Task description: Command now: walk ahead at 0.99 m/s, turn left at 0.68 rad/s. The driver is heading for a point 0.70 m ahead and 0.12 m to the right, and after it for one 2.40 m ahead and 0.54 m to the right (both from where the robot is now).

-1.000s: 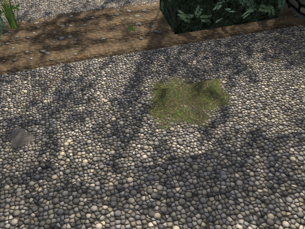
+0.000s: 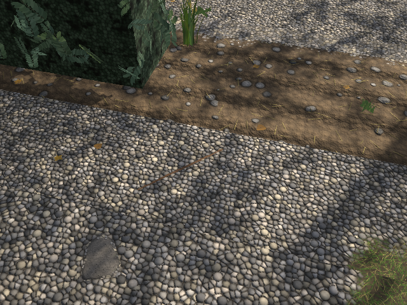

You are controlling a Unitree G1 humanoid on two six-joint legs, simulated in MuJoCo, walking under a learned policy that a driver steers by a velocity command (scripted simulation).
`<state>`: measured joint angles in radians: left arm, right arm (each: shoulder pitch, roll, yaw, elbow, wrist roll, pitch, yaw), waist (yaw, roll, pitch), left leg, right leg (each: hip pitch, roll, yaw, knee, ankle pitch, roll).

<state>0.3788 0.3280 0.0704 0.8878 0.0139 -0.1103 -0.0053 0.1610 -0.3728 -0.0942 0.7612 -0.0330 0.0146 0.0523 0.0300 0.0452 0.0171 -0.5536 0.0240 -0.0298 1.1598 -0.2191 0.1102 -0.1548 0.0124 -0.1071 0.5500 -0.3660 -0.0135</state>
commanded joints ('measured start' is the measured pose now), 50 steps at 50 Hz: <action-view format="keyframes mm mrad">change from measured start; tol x64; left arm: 1 30 101 19 -5 8 -42 -3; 50 -84 145 51 -27 0 59 26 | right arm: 1 -31 13 20 -55 -27 -1 24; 50 213 4 26 -8 -8 -148 -52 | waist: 1 -13 -103 114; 50 -198 -57 -99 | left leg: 1 -144 40 -20 -104 175 9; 16 1314 385 -239 -503 889 109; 18 859 298 -254 -811 172 131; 29 144 163 241 -327 1179 -69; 32 -408 -118 39 644 -378 -100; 50 735 64 -45 -987 781 -109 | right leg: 1 26 -255 229 -305 314 -151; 12 96 -160 36 488 698 -116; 14 -409 37 64 1262 -318 -98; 28 96 29 -81 414 472 -176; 33 440 -272 940 -264 24 -476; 50 -236 126 377 698 241 -148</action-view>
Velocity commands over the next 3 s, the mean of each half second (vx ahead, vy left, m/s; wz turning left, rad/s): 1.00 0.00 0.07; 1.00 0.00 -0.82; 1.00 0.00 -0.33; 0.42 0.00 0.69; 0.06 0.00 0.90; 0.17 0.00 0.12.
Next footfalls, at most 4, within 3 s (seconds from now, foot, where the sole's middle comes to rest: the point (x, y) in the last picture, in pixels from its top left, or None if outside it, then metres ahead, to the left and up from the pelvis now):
0.26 left None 0.40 0.08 -0.91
0.60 right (236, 254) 0.78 -0.07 -0.91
1.02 left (216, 191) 1.19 0.01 -1.05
1.36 right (286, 161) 1.41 -0.36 -1.06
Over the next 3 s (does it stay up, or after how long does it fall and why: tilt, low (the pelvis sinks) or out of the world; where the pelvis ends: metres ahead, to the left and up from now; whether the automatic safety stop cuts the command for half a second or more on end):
stays up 1.83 -0.54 -0.27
